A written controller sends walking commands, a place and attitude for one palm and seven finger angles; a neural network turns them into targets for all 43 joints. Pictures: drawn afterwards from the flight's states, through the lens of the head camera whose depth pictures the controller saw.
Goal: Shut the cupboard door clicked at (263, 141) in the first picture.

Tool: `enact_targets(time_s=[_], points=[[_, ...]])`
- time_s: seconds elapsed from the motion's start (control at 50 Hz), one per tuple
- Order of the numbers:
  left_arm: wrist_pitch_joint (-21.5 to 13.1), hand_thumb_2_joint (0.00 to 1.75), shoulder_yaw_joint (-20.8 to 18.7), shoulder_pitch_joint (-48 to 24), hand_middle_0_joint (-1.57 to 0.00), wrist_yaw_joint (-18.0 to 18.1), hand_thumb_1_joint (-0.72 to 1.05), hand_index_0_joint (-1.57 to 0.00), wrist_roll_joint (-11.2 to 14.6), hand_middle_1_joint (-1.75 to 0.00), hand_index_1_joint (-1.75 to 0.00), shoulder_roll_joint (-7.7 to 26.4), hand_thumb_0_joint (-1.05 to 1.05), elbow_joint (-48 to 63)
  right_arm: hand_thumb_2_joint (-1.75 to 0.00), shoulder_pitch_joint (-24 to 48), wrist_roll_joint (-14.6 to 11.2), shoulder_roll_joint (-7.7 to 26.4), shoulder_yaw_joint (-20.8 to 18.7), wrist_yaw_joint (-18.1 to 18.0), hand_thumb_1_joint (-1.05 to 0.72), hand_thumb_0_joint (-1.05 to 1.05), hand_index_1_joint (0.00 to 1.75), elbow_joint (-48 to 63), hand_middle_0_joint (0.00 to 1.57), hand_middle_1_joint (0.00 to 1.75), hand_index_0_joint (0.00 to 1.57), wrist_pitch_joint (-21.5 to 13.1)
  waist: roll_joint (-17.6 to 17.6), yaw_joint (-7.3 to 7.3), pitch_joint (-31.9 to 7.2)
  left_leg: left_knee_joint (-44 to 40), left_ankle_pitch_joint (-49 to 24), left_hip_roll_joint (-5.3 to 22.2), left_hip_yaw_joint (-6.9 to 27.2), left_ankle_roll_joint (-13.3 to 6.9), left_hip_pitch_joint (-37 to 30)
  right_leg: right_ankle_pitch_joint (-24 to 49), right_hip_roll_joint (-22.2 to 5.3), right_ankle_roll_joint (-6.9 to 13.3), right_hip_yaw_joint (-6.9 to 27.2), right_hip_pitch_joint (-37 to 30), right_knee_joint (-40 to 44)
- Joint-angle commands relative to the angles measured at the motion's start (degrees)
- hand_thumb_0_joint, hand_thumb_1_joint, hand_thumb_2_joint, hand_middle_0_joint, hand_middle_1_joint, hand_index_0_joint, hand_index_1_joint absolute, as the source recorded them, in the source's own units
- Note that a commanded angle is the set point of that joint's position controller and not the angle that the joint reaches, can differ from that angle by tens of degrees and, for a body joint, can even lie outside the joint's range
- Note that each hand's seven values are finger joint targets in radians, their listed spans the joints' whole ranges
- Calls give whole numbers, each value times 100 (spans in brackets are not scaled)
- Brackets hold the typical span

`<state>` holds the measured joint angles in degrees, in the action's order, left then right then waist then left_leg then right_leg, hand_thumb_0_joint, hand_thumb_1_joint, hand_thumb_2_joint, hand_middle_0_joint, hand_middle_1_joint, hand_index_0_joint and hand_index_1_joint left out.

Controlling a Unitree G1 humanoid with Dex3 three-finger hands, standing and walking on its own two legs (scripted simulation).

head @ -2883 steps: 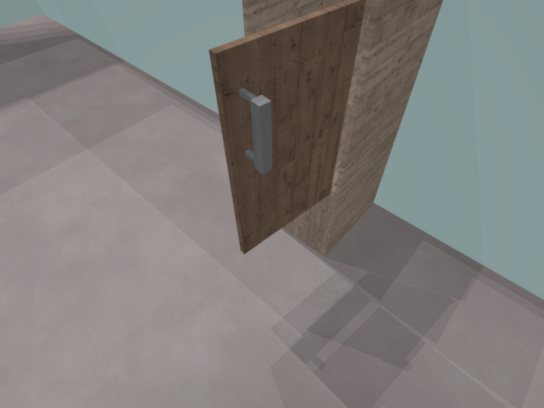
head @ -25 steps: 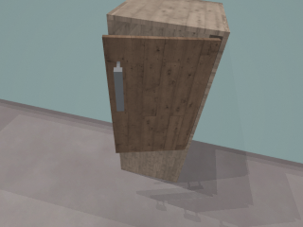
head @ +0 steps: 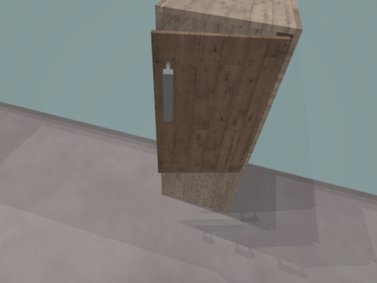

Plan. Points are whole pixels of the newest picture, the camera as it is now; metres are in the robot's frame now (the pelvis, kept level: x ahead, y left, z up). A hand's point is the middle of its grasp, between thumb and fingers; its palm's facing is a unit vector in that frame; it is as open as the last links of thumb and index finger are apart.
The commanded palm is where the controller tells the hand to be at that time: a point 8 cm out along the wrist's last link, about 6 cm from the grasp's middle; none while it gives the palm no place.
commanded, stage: come to a stop and stand still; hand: left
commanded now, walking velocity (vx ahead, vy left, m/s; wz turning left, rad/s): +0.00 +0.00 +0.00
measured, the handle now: (168, 92) +0.59 +0.11 +0.09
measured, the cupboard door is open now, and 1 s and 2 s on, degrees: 18 18 18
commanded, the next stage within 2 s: look again from close up in 0.52 s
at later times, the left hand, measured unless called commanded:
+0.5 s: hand out of the picture -0.08 +0.16 -0.17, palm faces +0.07 -0.98 -0.17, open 7.4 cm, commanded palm none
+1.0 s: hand out of the picture -0.01 +0.18 -0.17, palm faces +0.00 -0.98 -0.17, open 7.3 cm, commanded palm none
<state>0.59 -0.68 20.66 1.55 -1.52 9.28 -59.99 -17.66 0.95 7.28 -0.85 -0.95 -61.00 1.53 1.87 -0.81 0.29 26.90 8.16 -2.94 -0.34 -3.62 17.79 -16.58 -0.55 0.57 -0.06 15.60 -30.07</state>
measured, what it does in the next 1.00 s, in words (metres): steps on the spot: right foot, then left foot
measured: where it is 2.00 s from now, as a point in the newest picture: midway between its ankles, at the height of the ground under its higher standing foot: outside the picture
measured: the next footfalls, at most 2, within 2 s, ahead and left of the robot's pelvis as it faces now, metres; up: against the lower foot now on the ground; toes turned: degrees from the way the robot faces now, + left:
right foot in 0.44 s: +0.01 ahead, -0.11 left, +0.00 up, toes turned -2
left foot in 0.62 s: +0.04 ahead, +0.11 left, +0.00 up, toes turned -2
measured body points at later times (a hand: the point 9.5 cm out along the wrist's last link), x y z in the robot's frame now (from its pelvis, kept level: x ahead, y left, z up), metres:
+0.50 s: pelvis -0.03 +0.00 +0.00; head -0.04 +0.00 +0.45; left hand -0.08 +0.21 -0.16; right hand -0.01 -0.23 -0.16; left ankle +0.07 +0.08 -0.73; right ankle -0.03 -0.11 -0.74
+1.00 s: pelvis -0.02 +0.01 +0.01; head -0.01 +0.02 +0.46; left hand -0.01 +0.23 -0.15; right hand -0.04 -0.19 -0.15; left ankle +0.00 +0.11 -0.74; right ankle -0.03 -0.11 -0.74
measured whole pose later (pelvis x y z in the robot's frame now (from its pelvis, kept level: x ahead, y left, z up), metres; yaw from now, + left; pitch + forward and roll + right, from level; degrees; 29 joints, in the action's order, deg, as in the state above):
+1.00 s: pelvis -0.02 +0.01 +0.01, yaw -1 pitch +0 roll +0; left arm -0.9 0.3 16.5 1.6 -0.6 9.1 -62.4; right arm -17.8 0.5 6.3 0.8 -1.5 -64.6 -0.8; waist 1.1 0.1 1.6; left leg 23.2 11.1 -2.0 -0.2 -1.7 11.8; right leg -13.5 -0.2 0.2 -0.1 10.4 -24.2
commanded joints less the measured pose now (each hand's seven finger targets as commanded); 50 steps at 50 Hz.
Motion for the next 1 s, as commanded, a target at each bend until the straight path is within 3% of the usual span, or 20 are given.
enact_targets(time_s=[0.0, 0.08, 0.14, 0.18, 0.24, 0.28, 0.32, 0.38, 0.4, 0.42, 0.44, 0.46, 0.48, 0.52, 0.54, 0.58, 0.62, 0.66, 0.76, 0.98], points=[[-71, 90, -80, 771, -20, 23, 90, -20, -23, -30, -30, 326, 0, -15, -90, 118, 12, 790, -199, -33, -90, 0, 30, 356, 20, 30, 20, -123, -208, -76, 567, -1222, 2612, 681, 1014, 53, 805, -1006, -201, 160, 517, -149, 813], [-118, 90, -113, 360, -20, 5, 90, -20, 27, -30, -30, 502, 0, 52, -90, -237, 18, 601, -156, -32, -90, 0, 30, 228, 20, 30, 20, -89, 332, 226, 392, -164, 1519, 342, 528, 205, -296, -1862, -575, 294, 989, 1003, 1451], [-88, 90, -148, 28, -20, 13, 90, -20, 38, -30, -30, 554, 0, 123, -90, -452, 21, 561, -162, -47, -90, 0, 30, 155, 20, 30, 20, -74, 331, 372, 352, 248, 1433, 317, 434, 237, -590, -2036, -603, 294, 922, 1458, 1437], [-58, 90, -155, -16, -20, 7, 90, -20, 38, -30, -30, 525, 0, 145, -90, -491, 43, 596, -162, -48, -90, 0, 30, 160, 20, 30, 20, -95, 16, 356, 465, -43, 1801, 434, 657, 186, -390, -2011, -455, 248, 791, 1491, 1164], [34, 90, -169, 487, -20, -18, 90, -20, 15, -30, -30, 324, 0, 20, -90, -114, 65, 884, -196, -77, -90, 0, 30, 232, 20, 30, 20, -145, -1060, 19, 482, -1718, 3393, 1077, 1596, -10, 995, -892, 186, 38, -29, 116, -352], [112, 90, -167, 1160, -20, -14, 90, -20, -26, -30, -30, 122, 0, -202, -90, 466, 26, 1026, -226, -90, -90, 0, 30, 389, 20, 30, 20, -143, -1391, -331, 351, -2267, 3496, 1374, 1846, -239, 1714, -562, 270, 55, -274, -630, -1647], [89, 90, -158, 1318, -20, 8, 90, -20, -15, -30, -30, 72, 0, -198, -90, 605, 40, 967, -205, -74, -90, 0, 30, 462, 20, 30, 20, -152, -1100, -388, 375, -2235, 2932, 1380, 1658, -373, 1520, -803, 169, 129, -277, -629, -1565], [17, 90, -111, 1526, -20, 46, 90, -20, 10, -30, -30, 12, 0, -249, -90, 268, 45, 909, -237, -59, -90, 0, 30, 335, 20, 30, 20, -66, -541, -284, 555, -1832, 2739, 1045, 1220, -73, 1012, -719, 125, 217, -192, -890, 562], [-14, 90, -115, 1521, -20, 70, 90, -20, -17, -30, -30, 171, 0, -225, -90, 155, -1, 746, -230, -40, -90, 0, 30, 310, 20, 30, 20, -39, -143, -197, 660, -1334, 2398, 677, 856, 145, 898, -1100, -188, 341, 413, -699, 1310], [-53, 90, -120, 1295, -20, 87, 90, -20, -26, -30, -30, 394, 0, -162, -90, 42, -38, 498, -184, -23, -90, 0, 30, 288, 20, 30, 20, -15, 378, -24, 677, -533, 1692, 259, 414, 331, 540, -1737, -831, 564, 1262, -84, 1845], [-95, 90, -149, 749, -20, 82, 90, -20, -5, -30, -30, 583, 0, -41, -90, -54, -16, 372, -176, -10, -90, 0, 30, 270, 20, 30, 20, 18, 1106, 182, 622, 653, 1021, 93, 96, 422, -214, -2744, -1340, 779, 1786, 1036, 2487], [-149, 90, -150, 34, -20, 113, 90, -20, 38, -30, -30, 618, 0, 174, -90, -180, 7, 452, -206, 4, -90, 0, 30, 201, 20, 30, 20, 34, 1247, 326, 754, 1372, 738, 188, 192, 368, -383, -2786, -1479, 855, 1920, 1556, 2677], [-181, 90, -170, -373, -20, 129, 90, -20, 51, -30, -30, 604, 0, 298, -90, -319, 1, 546, -224, 18, -90, 0, 30, 123, 20, 30, 20, 31, 936, 444, 738, 1736, 640, 268, 254, 319, -468, -2252, -1351, 822, 1619, 1648, 2522], [-216, 90, -123, -465, -20, 108, 90, -20, 33, -30, -30, 565, 0, 303, -90, -520, -40, 412, -161, 43, -90, 0, 30, 79, 20, 30, 20, -65, 445, 518, 711, 1145, 736, 342, 110, 295, -648, -1630, -1032, 659, 1031, 1472, 2037], [-204, 90, -94, -256, -20, 87, 90, -20, 31, -30, -30, 497, 0, 228, -90, -564, -41, 302, -99, 26, -90, 0, 30, 63, 20, 30, 20, -125, 243, 443, 747, 338, 661, 371, 87, 279, -749, -1478, -874, 550, 922, 1319, 1694], [-189, 90, -41, 282, -20, 39, 90, -20, 77, -30, -30, 333, 0, 35, -90, -428, -13, 412, -30, -61, -90, 0, 30, 52, 20, 30, 20, -268, -454, 125, 668, -731, 549, 717, 651, 140, -616, -669, -415, 280, 652, 768, 1063], [-224, 90, -37, 493, -20, 22, 90, -20, 90, -30, -30, 322, 0, -92, -90, -252, -24, 527, -10, -128, -90, 0, 30, 47, 20, 30, 20, -345, -283, -82, 439, -715, 238, 845, 676, 108, -98, 359, -360, 184, 530, -180, 1007], [-206, 90, -12, 385, -20, 26, 90, -20, 102, -30, -30, 385, 0, -159, -90, -209, -37, 558, 20, -121, -90, 0, 30, -1, 20, 30, 20, -385, -451, -57, 111, -841, 169, 843, 700, 121, -217, 585, -413, 155, 461, -527, 861], [-185, 90, 22, 227, -20, 28, 90, -20, 88, -30, -30, 356, 0, -148, -90, -222, -33, 570, 29, -111, -90, 0, 30, -89, 20, 30, 20, -350, -249, -30, 334, -1043, 677, 826, 749, 124, -93, 379, -417, 153, 413, -508, 941], [-200, 90, 12, 56, -20, 33, 90, -20, 90, -30, -30, 387, 0, -147, -90, -262, -34, 522, 45, -111, -90, 0, 30, -197, 20, 30, 20, -351, -199, 25, 364, -932, 186, 776, 602, 144, -399, 568, -473, 151, 410, -421, 974]])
